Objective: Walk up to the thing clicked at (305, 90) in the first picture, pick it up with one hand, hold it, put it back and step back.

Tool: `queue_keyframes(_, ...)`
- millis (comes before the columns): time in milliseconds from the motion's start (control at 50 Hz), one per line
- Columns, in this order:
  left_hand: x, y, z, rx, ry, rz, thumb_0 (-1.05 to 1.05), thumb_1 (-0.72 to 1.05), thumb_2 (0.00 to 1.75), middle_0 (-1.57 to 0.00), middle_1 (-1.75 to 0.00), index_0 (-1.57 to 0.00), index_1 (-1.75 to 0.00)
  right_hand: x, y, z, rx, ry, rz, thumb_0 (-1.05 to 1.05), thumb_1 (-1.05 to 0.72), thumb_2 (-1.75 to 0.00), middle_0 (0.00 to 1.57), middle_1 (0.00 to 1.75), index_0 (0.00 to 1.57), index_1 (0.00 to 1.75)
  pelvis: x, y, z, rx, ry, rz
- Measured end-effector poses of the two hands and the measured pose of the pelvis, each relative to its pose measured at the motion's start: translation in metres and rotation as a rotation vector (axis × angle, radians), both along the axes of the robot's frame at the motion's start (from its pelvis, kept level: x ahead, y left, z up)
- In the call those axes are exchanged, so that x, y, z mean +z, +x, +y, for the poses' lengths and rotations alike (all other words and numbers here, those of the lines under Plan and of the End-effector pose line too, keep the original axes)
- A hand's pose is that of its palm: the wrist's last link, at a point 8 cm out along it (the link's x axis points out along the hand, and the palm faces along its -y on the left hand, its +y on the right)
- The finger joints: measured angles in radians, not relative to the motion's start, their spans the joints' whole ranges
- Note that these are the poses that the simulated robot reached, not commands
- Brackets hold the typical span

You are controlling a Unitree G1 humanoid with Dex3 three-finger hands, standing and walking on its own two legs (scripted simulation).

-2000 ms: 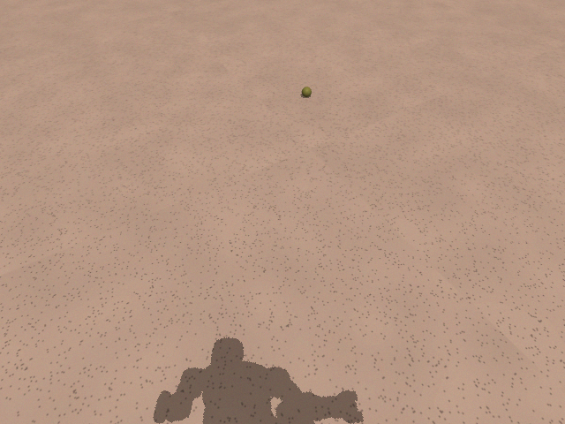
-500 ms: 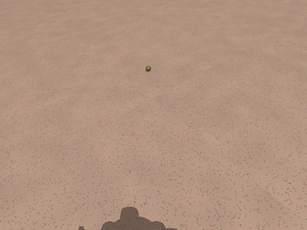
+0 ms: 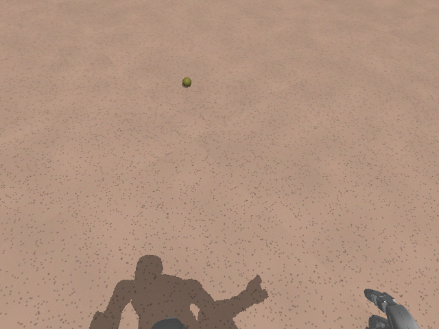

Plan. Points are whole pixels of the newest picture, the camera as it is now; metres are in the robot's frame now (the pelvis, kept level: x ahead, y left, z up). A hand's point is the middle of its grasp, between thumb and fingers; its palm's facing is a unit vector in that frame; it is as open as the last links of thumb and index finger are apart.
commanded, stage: walk up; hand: left
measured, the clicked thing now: (186, 82) +1.77 +0.26 -0.72
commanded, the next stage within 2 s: none
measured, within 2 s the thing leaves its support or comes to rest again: neither
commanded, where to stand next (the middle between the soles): +1.41 +0.02 m, yaw -1 degrees
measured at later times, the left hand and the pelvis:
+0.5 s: hand (135, 213) +0.37 +0.22 -0.10, palm faces +0.00 -0.91 -0.41, open 7.4 cm; pelvis +0.30 -0.06 +0.01, yaw -2 degrees
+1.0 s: hand (136, 139) +0.63 +0.28 -0.13, palm faces -0.05 -0.94 -0.32, open 7.4 cm; pelvis +0.56 +0.00 +0.02, yaw +0 degrees
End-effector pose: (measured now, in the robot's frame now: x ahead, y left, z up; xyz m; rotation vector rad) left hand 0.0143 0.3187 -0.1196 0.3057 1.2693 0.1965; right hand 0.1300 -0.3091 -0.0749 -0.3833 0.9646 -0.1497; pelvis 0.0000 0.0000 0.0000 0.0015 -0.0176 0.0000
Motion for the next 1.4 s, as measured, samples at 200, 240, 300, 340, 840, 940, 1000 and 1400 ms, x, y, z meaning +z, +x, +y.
queue_keyframes(200, 0.051, 0.225, -0.007, -0.166, 0.044, -0.23, 0.01, 0.9, 0.9, -0.2, -0.3, -0.2, -0.3, -0.014, 0.017, -0.028, -0.144, 0.027, 0.157, 0.01, -0.9, -0.9, 0.21, 0.3, 0.21, 0.3, 0.012, 0.122, -0.012, -0.026, 0.039, -0.022)
queue_keyframes(240, 0.056, 0.262, -0.014, -0.184, 0.063, -0.249, 0.01, 0.9, 0.9, -0.2, -0.3, -0.2, -0.3, -0.025, 0.032, -0.039, -0.156, 0.035, 0.181, 0.01, -0.9, -0.9, 0.21, 0.3, 0.21, 0.3, 0.006, 0.15, -0.02, -0.024, 0.041, -0.023)
queue_keyframes(300, 0.055, 0.31, -0.024, -0.18, 0.102, -0.278, 0.01, 0.9, 0.9, -0.2, -0.3, -0.2, -0.3, -0.048, 0.067, -0.059, -0.168, 0.047, 0.204, 0.01, -0.9, -0.9, 0.21, 0.3, 0.21, 0.3, -0.009, 0.197, -0.038, -0.019, 0.039, -0.02)
queue_keyframes(340, 0.053, 0.332, -0.033, -0.152, 0.118, -0.303, 0.01, 0.9, 0.9, -0.2, -0.3, -0.2, -0.3, -0.059, 0.097, -0.068, -0.161, 0.049, 0.222, 0.01, -0.9, -0.9, 0.2, 0.3, 0.21, 0.3, -0.015, 0.222, -0.048, -0.017, 0.009, -0.024)
queue_keyframes(840, -0.005, 0.477, -0.004, 0.025, 0.016, -0.01, 0.01, 0.9, 0.9, -0.2, -0.3, -0.2, -0.3, 0.002, 0.488, -0.015, 0.027, -0.031, 0.02, 0.01, -0.9, -0.9, 0.2, 0.29, 0.21, 0.3, -0.005, 0.489, -0.009, 0.006, -0.028, -0.017)
queue_keyframes(940, 0.012, 0.563, 0.0, -0.047, -0.013, -0.082, 0.01, 0.9, 0.9, -0.2, -0.3, -0.2, -0.3, 0.015, 0.501, -0.001, -0.052, -0.011, 0.027, 0.01, -0.9, -0.9, 0.2, 0.3, 0.21, 0.3, 0.014, 0.536, 0.001, -0.005, -0.023, -0.028)
queue_keyframes(1000, 0.022, 0.61, 0.003, -0.07, -0.013, -0.131, 0.01, 0.9, 0.9, -0.2, -0.3, -0.2, -0.3, 0.016, 0.502, 0.001, -0.08, -0.007, 0.07, 0.01, -0.9, -0.9, 0.2, 0.3, 0.21, 0.3, 0.019, 0.563, 0.003, -0.006, -0.013, -0.036)
queue_keyframes(1400, 0.046, 0.859, -0.07, -0.13, 0.035, -0.261, 0.01, 0.9, 0.9, -0.2, -0.3, -0.2, -0.3, -0.042, 0.631, -0.05, -0.132, 0.066, 0.271, 0.01, -0.9, -0.9, 0.2, 0.3, 0.2, 0.3, 0.006, 0.752, -0.05, -0.01, 0.027, -0.028)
